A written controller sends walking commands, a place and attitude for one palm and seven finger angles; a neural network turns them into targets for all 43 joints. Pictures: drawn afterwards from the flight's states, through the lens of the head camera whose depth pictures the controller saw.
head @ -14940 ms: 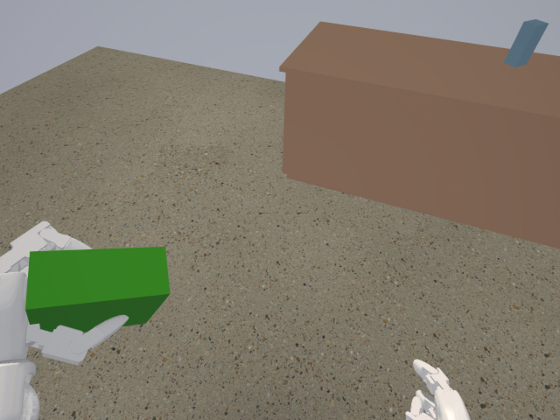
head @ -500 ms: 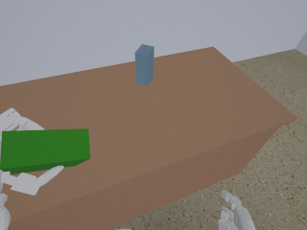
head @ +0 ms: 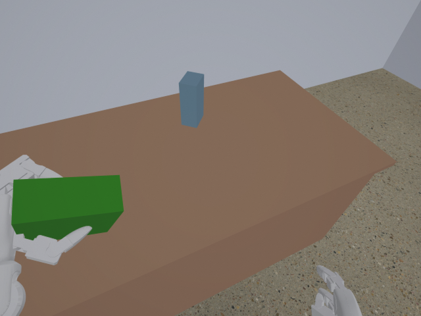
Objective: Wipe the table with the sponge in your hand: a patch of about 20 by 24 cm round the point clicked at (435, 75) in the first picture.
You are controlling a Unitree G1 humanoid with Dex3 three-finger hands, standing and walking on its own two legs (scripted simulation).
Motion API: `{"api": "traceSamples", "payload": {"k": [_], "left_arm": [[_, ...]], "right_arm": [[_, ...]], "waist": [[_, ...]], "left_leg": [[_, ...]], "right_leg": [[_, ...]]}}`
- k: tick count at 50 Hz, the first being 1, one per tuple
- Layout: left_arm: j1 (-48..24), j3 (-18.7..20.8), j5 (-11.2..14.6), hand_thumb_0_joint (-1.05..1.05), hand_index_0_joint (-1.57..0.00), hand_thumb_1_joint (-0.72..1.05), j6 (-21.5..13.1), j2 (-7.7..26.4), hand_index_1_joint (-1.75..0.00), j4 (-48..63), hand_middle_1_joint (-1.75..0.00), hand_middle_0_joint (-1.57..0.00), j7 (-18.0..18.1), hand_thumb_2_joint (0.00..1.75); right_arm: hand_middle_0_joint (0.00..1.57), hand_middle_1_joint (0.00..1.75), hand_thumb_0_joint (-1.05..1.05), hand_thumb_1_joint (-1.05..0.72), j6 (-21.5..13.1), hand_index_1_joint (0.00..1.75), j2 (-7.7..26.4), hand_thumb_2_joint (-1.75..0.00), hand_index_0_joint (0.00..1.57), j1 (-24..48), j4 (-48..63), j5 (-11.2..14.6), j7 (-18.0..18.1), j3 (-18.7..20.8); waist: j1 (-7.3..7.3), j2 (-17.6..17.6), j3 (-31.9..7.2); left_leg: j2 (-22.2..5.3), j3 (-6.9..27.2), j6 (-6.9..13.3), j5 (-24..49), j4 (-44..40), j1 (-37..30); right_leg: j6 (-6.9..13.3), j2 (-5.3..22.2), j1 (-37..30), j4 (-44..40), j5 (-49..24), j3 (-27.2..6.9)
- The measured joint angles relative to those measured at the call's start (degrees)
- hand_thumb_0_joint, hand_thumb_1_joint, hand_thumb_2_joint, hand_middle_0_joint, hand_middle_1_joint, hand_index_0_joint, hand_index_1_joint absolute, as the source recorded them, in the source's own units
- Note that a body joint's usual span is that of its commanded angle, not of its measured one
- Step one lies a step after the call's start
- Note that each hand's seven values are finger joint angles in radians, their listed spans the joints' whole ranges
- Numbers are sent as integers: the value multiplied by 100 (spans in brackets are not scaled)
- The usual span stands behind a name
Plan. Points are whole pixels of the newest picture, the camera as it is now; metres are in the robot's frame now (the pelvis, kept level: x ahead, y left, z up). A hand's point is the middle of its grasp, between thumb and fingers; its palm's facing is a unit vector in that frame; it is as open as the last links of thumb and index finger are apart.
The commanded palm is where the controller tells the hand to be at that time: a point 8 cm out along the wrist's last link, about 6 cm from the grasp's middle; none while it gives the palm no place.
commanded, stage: shuffle to correct the standing spot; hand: left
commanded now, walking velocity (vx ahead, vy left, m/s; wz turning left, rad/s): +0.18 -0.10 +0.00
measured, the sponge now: (84, 209) +0.23 +0.21 +0.15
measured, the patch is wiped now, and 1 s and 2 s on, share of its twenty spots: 0.00 0.00 0.00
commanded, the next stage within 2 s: come to a stop and stand still in 1.84 s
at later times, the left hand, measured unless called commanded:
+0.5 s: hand (65, 215) +0.21 +0.22 +0.17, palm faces +0.38 -0.85 -0.36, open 9.6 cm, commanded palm +0.15 +0.27 +0.18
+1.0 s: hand (54, 215) +0.21 +0.23 +0.17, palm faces +0.38 -0.84 -0.39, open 9.6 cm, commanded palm +0.15 +0.27 +0.18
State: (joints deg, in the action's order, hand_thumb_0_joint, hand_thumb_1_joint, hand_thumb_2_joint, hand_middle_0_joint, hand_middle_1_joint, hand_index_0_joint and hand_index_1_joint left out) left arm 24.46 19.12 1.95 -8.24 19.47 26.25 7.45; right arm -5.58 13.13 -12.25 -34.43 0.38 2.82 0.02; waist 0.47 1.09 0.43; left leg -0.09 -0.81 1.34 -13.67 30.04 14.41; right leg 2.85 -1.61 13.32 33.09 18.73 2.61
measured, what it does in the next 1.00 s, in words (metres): stands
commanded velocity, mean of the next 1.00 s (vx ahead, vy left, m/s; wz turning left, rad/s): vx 0.19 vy -0.06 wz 0.00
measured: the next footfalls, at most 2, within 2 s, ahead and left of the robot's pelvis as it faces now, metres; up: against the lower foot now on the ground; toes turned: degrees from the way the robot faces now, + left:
none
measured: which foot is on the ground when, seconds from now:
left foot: down 0.00-1.00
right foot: down 0.00-1.00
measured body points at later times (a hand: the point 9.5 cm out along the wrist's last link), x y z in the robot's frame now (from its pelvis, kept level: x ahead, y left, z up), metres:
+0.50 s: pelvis +0.00 -0.02 +0.00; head +0.00 -0.02 +0.45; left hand +0.18 +0.26 +0.18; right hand +0.18 -0.24 -0.08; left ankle +0.02 +0.12 -0.73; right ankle -0.01 -0.09 -0.73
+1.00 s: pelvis +0.00 -0.01 +0.00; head +0.01 +0.00 +0.45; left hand +0.18 +0.28 +0.19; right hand +0.17 -0.23 -0.08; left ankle +0.02 +0.12 -0.73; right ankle -0.01 -0.09 -0.73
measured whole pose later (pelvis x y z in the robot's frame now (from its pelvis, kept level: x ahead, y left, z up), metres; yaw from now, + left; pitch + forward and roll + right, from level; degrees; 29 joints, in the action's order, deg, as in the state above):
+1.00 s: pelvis +0.00 -0.01 +0.00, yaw +1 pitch -1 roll -1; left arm 27.4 19.5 3.2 -7.5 21.3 28.7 6.4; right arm -3.7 11.0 -11.6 -34.4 0.7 3.2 -1.1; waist -0.1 0.0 0.9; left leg -1.3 1.3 -0.7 -15.8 32.5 15.9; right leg 3.8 -3.1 11.7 29.8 17.5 4.4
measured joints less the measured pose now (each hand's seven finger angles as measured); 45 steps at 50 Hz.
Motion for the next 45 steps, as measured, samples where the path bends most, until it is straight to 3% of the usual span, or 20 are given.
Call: {"api": "traceSamples", "payload": {"k": [3, 7, 11, 18, 24, 35, 45], "left_arm": [[-53, -14, -38, -1, -79, -45, 3, 115, -134, 25, -135, -78, -56, 102], [248, 115, -6, -1, -79, -45, -75, 372, -134, 302, -135, -78, -169, 102], [555, 297, 152, -1, -79, -45, -159, 481, -134, 460, -135, -78, -174, 102], [226, 87, 116, -1, -79, -45, 88, 109, -134, 20, -135, -78, -101, 102], [151, -90, 124, -1, -79, -45, 146, 6, -134, 178, -135, -78, -93, 102], [294, 125, 152, -1, -79, -45, 74, 255, -134, 249, -135, -78, -99, 102], [347, 27, 127, -1, -79, -45, 71, 187, -134, 284, -135, -78, -111, 102]], "right_arm": [[20, 30, 1, -90, 78, 30, -71, -90, 20, 127, 18, -2, 20, 64], [20, 30, 1, -90, 95, 30, -132, -90, 20, 98, 147, 19, -10, 11], [20, 30, 1, -90, 120, 30, -203, -90, 20, 19, 168, 51, -31, -36], [20, 30, 1, -90, 180, 30, -197, -90, 20, 2, -50, 20, 43, -106], [20, 30, 1, -90, 162, 30, -218, -90, 20, 104, -26, 12, 23, -118], [20, 30, 1, -90, 227, 30, -134, -90, 20, 110, 65, 41, 23, -52], [20, 30, 1, -90, 188, 30, -157, -90, 20, 52, 31, 38, 35, -72]], "waist": [[-141, 145, 77], [-290, -96, 91], [-178, -124, 54], [11, -175, 6], [-31, -138, 37], [-124, -48, 67], [-69, -100, 49]], "left_leg": [[126, -36, -77, -197, 107, -5], [-43, 160, -143, -157, 133, 107], [-120, 143, -196, -200, 199, 199], [-113, 179, -219, -193, 192, 143], [-157, 234, -247, -223, 289, 174], [-149, 175, -243, -232, 245, 96], [-132, 208, -217, -217, 252, 149]], "right_leg": [[-46, 129, 1, 147, 108, -50], [29, -59, -174, -365, -138, 136], [79, -134, -91, -365, -156, 116], [101, -128, -121, -283, -92, 152], [169, -178, -127, -249, -83, 204], [128, -163, -165, -243, -69, 146], [111, -151, -159, -310, -112, 177]]}}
